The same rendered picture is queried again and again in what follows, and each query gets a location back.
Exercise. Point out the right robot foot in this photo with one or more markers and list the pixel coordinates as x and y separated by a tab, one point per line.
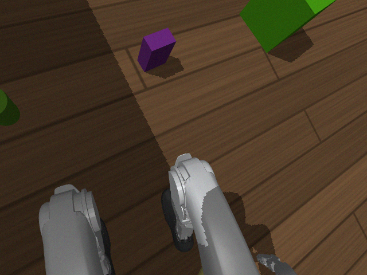
181	245

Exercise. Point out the left robot foot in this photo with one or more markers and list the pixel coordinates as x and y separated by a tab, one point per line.
107	246

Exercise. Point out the right robot hand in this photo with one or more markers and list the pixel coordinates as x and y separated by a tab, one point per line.
274	264

